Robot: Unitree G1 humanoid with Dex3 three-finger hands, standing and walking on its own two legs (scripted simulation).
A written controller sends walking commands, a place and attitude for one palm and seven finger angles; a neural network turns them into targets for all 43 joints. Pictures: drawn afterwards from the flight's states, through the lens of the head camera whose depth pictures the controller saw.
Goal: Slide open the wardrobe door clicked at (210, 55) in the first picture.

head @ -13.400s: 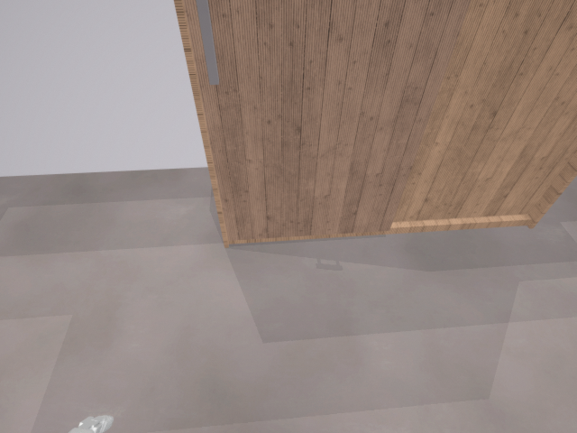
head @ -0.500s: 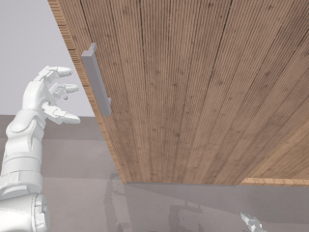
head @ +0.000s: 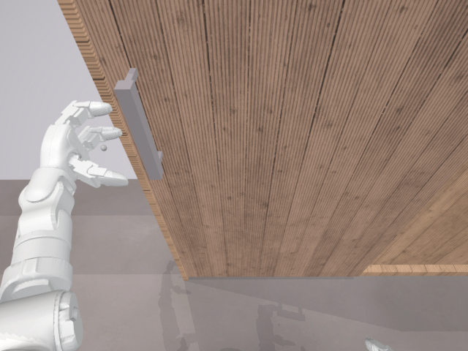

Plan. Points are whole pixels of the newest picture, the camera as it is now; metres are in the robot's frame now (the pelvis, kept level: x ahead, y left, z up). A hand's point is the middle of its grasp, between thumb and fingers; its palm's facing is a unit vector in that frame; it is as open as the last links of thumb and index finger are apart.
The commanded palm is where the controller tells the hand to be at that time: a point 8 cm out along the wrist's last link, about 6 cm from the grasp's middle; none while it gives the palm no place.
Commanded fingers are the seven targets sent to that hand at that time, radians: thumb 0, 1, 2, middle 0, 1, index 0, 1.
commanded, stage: move the hooked fingers beside the handle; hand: left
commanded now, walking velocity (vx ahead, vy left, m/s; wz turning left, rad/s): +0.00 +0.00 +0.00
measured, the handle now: (145, 129) +0.46 +0.17 +0.13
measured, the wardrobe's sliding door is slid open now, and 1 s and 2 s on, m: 0.00 0.00 0.00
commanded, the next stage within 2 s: feel for the door with the fingertips in 0.56 s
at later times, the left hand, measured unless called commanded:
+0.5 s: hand (105, 147) +0.41 +0.22 +0.14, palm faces +0.04 -1.00 -0.02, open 14.0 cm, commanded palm +0.37 +0.27 +0.14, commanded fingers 0.00 -0.50 0.30 -0.30 -1.20 -0.30 -1.20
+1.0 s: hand (118, 149) +0.40 +0.20 +0.14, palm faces +0.03 -1.00 -0.01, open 14.0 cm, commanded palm +0.38 +0.25 +0.14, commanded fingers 0.00 -0.50 0.30 -0.30 -1.20 -0.30 -1.20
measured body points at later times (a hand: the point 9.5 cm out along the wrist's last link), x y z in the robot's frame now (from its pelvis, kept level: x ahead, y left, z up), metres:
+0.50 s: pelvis +0.00 +0.00 +0.00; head +0.03 -0.01 +0.45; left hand +0.40 +0.28 +0.15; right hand +0.11 -0.25 -0.11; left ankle -0.05 +0.10 -0.73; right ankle +0.04 -0.10 -0.73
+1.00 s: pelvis +0.00 +0.00 +0.00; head +0.02 -0.01 +0.45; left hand +0.40 +0.26 +0.14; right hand +0.11 -0.25 -0.11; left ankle -0.05 +0.10 -0.73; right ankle +0.04 -0.10 -0.73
